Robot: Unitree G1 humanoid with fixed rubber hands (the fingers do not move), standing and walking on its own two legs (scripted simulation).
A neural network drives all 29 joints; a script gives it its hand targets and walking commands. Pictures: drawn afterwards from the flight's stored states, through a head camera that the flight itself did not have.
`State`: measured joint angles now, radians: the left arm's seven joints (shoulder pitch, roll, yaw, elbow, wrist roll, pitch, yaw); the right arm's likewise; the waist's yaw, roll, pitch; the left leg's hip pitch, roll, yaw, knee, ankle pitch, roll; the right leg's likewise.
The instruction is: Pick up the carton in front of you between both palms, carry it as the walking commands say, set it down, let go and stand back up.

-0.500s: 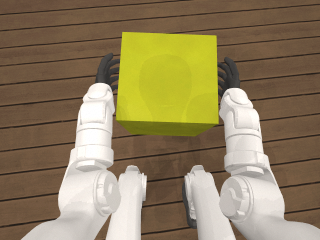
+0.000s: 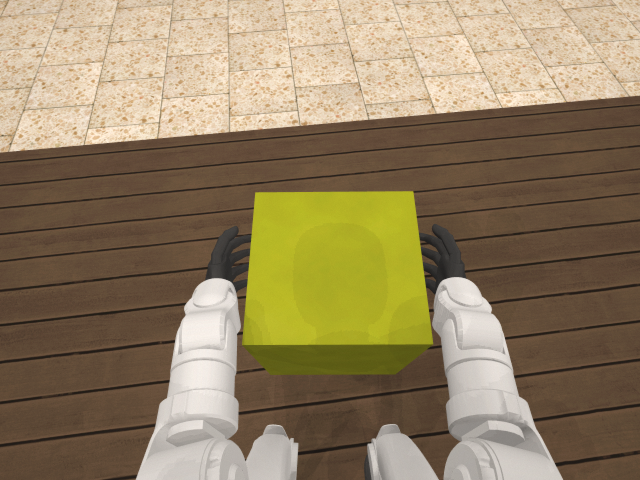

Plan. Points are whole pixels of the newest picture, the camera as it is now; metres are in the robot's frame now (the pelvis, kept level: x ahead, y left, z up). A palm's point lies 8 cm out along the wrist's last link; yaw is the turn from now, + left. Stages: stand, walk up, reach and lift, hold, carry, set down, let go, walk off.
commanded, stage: reach and lift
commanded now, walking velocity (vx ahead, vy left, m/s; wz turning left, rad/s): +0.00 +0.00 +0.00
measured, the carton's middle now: (333, 293) +0.39 +0.00 -0.10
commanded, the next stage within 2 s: hold in 1.44 s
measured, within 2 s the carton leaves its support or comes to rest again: neither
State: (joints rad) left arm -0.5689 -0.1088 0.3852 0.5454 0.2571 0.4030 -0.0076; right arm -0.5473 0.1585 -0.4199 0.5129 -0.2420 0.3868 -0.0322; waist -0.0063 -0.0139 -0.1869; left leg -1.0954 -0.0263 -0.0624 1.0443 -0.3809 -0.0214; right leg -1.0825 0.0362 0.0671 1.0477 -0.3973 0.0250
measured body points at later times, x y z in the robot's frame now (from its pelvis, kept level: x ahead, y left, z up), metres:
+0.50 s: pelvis +0.03 +0.00 +0.08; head +0.01 +0.00 +0.53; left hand +0.34 +0.15 +0.10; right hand +0.34 -0.15 +0.10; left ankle +0.05 +0.13 -0.65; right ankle +0.05 -0.13 -0.65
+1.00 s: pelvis +0.03 +0.00 +0.09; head +0.02 +0.00 +0.54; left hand +0.34 +0.15 +0.11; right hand +0.34 -0.15 +0.11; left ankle +0.05 +0.13 -0.65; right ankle +0.05 -0.13 -0.65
